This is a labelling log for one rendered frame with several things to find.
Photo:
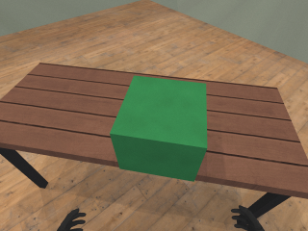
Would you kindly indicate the left robot hand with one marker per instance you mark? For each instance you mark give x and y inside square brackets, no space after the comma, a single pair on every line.
[70,222]

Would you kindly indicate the right robot hand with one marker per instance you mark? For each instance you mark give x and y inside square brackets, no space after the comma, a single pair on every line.
[252,223]

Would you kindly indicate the table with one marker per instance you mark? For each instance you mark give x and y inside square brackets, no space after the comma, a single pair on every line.
[68,112]

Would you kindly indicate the carton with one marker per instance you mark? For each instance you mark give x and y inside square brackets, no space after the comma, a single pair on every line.
[161,128]

